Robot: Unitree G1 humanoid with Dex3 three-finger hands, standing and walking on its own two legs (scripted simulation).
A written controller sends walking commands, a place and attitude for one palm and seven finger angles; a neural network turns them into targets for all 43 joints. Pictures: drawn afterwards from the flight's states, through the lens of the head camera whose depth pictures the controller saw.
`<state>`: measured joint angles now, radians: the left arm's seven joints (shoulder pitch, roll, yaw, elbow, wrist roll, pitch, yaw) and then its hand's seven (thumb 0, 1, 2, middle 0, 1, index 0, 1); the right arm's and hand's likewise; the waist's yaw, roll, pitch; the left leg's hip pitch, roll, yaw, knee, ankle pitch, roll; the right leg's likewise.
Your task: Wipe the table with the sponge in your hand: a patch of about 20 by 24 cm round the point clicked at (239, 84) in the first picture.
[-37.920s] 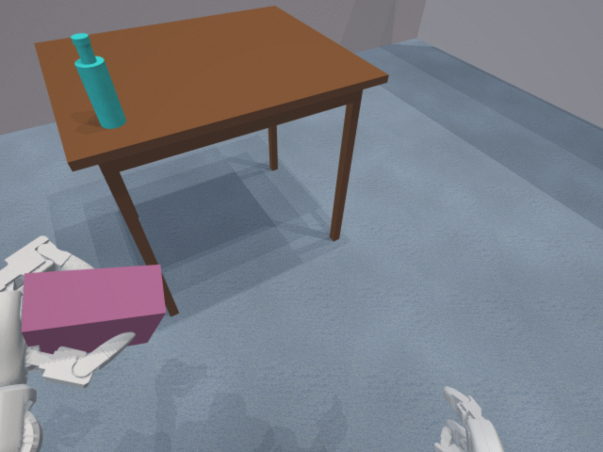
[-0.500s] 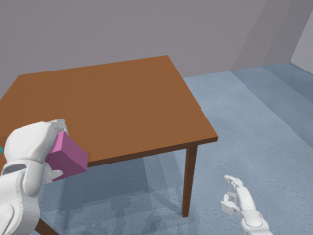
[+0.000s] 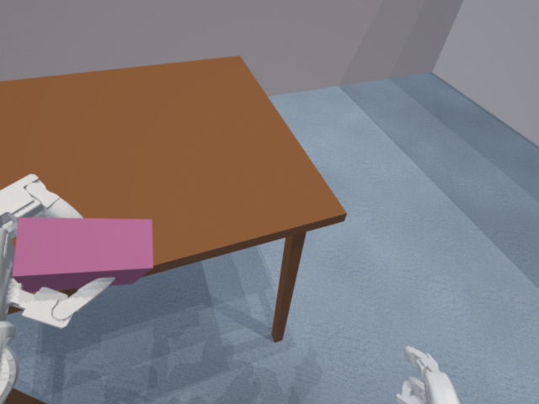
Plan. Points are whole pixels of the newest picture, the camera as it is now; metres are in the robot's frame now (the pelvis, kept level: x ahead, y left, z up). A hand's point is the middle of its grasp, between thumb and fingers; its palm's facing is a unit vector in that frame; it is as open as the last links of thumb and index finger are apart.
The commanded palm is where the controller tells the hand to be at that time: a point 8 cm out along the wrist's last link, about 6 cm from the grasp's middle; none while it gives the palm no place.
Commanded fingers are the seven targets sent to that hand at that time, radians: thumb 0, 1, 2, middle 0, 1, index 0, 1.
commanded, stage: step back with the hand held close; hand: left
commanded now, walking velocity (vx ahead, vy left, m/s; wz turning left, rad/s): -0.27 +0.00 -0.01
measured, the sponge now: (104, 256) +0.23 +0.20 +0.17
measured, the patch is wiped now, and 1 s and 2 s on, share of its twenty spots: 1.00 1.00 1.00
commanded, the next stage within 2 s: stop stepping back and stand still in 1.04 s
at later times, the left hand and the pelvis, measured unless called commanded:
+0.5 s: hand out of the picture +0.14 +0.26 +0.21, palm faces +0.52 -0.78 -0.34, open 9.2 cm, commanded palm +0.08 +0.29 +0.23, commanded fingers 0.00 0.10 1.30 -1.20 -1.60 -1.20 -1.60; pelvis -0.07 +0.00 -0.01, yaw +1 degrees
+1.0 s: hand out of the picture +0.00 +0.22 +0.22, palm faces +0.43 -0.84 -0.34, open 9.2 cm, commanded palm -0.05 +0.27 +0.23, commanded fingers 0.00 0.10 1.30 -1.20 -1.60 -1.20 -1.60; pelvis -0.22 -0.01 +0.00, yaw -1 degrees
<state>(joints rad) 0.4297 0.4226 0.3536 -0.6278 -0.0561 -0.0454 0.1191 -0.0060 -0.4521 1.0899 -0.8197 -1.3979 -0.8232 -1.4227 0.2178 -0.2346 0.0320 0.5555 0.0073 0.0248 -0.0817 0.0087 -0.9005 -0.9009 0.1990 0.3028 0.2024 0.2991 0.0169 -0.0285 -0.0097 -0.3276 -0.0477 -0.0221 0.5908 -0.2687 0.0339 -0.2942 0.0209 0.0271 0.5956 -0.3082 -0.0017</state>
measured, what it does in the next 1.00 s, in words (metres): walks backwards: left foot, then right foot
